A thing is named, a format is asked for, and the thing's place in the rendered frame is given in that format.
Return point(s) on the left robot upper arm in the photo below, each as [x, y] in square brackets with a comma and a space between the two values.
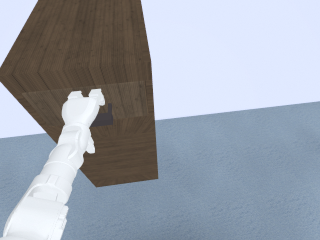
[38, 219]

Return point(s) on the drawer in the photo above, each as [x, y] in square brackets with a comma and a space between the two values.
[128, 100]

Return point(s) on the handle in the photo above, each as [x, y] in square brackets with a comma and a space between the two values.
[103, 119]

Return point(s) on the robot left forearm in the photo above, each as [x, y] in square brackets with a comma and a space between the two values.
[55, 180]

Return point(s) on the cabinet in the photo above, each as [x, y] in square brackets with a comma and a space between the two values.
[79, 43]

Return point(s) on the left robot hand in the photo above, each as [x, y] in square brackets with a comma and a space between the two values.
[79, 109]

